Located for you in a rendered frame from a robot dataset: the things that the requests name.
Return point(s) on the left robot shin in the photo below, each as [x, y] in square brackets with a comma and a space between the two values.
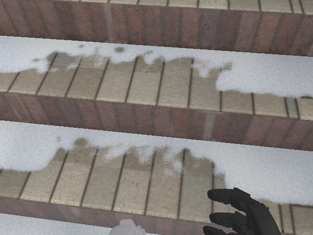
[127, 221]

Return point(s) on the left robot thigh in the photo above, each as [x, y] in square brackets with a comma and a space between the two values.
[128, 229]

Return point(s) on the right robot hand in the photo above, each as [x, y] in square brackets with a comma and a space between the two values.
[258, 219]

